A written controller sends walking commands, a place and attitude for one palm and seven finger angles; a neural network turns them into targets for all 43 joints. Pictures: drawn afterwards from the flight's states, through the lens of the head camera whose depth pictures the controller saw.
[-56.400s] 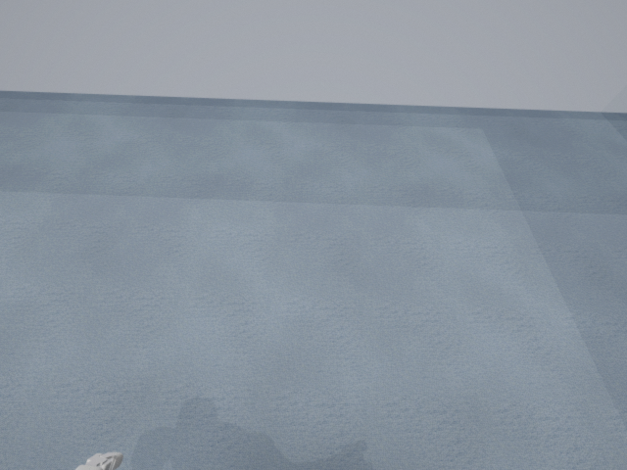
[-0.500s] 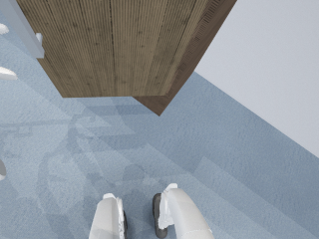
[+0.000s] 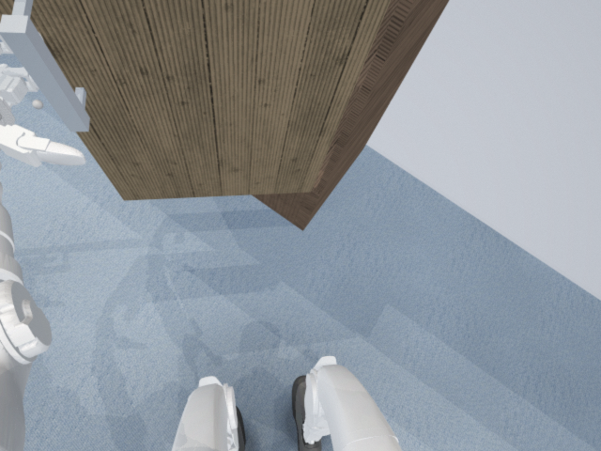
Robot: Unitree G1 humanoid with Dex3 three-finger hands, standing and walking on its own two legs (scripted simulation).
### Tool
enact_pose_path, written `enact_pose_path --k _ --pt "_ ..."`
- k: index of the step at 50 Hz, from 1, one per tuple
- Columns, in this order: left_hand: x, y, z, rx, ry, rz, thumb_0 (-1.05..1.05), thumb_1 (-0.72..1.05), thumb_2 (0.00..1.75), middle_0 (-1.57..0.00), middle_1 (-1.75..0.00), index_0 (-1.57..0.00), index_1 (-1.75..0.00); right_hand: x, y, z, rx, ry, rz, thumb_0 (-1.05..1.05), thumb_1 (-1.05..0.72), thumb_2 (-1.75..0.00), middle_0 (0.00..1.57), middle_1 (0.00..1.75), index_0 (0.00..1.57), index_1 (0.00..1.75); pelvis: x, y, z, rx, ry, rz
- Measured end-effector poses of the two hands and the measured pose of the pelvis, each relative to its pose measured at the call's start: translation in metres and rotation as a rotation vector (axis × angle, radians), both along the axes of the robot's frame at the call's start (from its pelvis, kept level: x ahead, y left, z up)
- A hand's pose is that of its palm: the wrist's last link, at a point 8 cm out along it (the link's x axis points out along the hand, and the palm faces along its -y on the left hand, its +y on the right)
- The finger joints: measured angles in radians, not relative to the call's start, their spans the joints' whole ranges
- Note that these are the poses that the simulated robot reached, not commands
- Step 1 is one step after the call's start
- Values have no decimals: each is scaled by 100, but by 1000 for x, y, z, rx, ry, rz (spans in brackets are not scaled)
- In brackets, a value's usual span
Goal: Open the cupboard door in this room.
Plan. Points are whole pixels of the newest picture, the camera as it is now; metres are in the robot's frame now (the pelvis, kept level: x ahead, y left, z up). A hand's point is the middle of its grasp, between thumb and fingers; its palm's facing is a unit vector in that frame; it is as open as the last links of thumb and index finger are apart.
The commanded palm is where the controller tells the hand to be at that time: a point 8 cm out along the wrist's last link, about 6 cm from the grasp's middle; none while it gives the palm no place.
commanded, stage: slide the fingers in behind the handle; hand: left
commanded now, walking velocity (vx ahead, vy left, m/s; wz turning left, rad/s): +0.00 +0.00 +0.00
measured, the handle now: (54, 68) +0.57 +0.25 +0.05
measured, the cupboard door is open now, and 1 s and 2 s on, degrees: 41 42 43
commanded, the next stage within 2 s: close the thumb around the handle in 0.94 s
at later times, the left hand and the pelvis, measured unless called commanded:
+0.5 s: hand (71, 108) +0.52 +0.22 +0.05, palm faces +0.02 -1.00 -0.03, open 14.0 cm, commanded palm +0.50 +0.25 +0.05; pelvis +0.00 -0.01 +0.00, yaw +1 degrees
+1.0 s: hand (71, 112) +0.51 +0.22 +0.05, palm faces +0.03 -1.00 -0.03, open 14.1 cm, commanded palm +0.49 +0.25 +0.05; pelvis +0.00 -0.01 +0.00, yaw +1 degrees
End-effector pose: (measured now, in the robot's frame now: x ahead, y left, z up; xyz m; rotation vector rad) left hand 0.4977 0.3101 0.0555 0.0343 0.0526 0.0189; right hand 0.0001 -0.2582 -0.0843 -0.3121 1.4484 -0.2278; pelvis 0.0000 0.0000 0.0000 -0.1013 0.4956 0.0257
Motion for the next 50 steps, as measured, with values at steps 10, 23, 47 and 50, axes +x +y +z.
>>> enact_pose_path --k 10,23,47,50 --pt "-3 -13 -4 -5 9 -6 -1 -50 30 -30 -120 -30 -120 9 -3 -1 6 -6 13 1 -90 -90 20 30 20 30 3 -2 2 5 -7 7" --pt "-4 -33 0 -2 -7 -6 -1 -50 30 -30 -120 -30 -120 14 -5 -2 23 -32 4 1 -90 -90 20 30 20 30 4 -6 4 15 -19 1" --pt "-11 -35 1 0 -15 9 -1 -50 30 -30 -120 -28 -120 13 -10 -3 17 -40 13 1 -90 -90 20 30 20 30 2 -8 4 20 -30 4" --pt "-11 -35 1 -4 -15 10 -1 -50 30 -30 -120 -27 -120 13 -10 -3 18 -40 13 1 -90 -90 20 30 20 30 2 -7 5 20 -31 4"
